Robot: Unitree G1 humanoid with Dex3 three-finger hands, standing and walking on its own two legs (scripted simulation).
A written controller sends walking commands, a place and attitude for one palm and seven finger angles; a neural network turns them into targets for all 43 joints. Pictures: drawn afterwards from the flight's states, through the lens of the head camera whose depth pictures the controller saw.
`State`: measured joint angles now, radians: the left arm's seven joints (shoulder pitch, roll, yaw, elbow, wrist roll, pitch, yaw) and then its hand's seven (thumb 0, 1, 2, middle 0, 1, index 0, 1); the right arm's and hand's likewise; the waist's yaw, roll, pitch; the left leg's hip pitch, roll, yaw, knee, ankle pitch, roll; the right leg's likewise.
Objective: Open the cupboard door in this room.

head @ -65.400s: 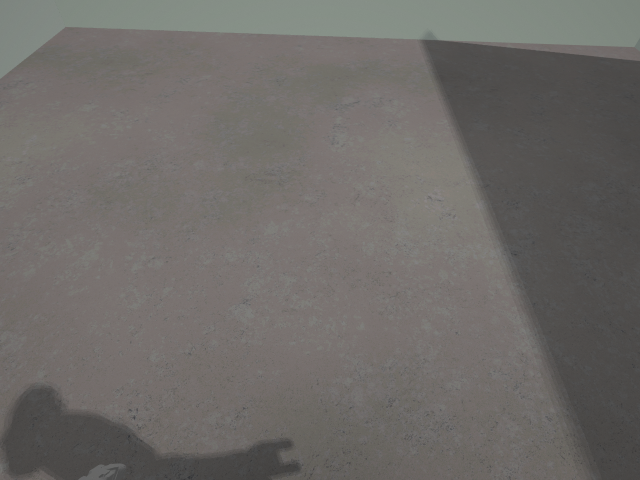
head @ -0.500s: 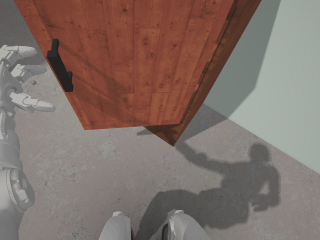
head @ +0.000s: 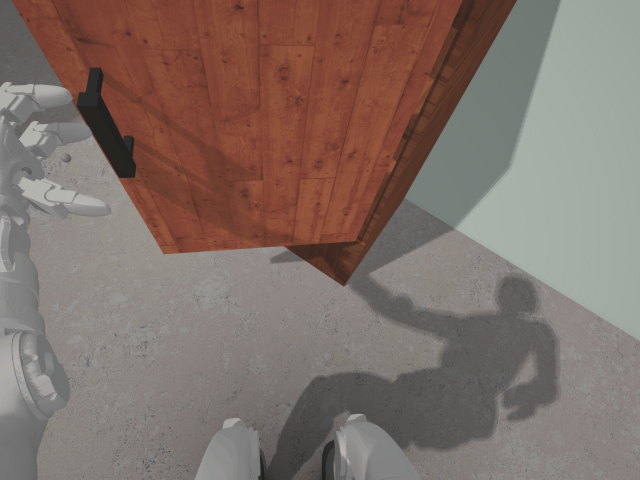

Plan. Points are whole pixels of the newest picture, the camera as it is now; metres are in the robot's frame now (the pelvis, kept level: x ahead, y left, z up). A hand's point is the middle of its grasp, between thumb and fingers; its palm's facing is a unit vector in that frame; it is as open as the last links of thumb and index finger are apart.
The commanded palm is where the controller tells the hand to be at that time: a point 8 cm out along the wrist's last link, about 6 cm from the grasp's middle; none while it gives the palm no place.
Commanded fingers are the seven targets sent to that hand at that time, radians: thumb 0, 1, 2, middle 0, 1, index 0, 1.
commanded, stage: slide the fingers in behind the handle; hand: left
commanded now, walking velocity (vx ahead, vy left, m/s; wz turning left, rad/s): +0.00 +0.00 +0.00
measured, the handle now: (112, 126) +0.52 +0.23 +0.06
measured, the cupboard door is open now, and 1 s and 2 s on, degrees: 41 40 41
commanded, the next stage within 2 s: close the thumb around the handle in 1.44 s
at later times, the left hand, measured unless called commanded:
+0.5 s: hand (121, 156) +0.48 +0.21 +0.07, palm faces +0.06 -1.00 +0.01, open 14.1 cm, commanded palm +0.45 +0.26 +0.06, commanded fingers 0.00 -0.50 0.30 -0.30 -1.20 -0.30 -1.20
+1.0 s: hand (133, 158) +0.48 +0.20 +0.06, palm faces +0.09 -1.00 -0.01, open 14.0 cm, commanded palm +0.45 +0.24 +0.06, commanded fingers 0.00 -0.50 0.30 -0.30 -1.20 -0.30 -1.20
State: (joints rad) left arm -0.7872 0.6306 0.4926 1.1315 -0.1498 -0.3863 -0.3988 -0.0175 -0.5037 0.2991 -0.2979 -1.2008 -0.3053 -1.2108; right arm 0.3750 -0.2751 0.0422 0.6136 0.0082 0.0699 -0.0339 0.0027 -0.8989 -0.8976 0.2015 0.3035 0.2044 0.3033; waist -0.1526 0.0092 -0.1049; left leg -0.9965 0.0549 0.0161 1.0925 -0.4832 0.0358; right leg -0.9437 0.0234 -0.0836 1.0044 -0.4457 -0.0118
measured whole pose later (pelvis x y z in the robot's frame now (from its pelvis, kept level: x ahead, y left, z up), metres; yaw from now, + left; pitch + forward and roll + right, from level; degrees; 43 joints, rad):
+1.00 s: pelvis +0.00 -0.02 +0.00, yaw +1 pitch +21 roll -2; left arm -0.79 0.47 0.39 1.11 -0.13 -0.43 -0.22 -0.02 -0.50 0.30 -0.29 -1.20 -0.29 -1.20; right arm 0.37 -0.27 0.02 0.64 0.01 0.05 -0.01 0.00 -0.90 -0.90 0.20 0.30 0.20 0.30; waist -0.14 0.02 -0.12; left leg -0.97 0.05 0.01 1.08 -0.47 0.01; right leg -0.93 0.02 -0.09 1.03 -0.46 -0.03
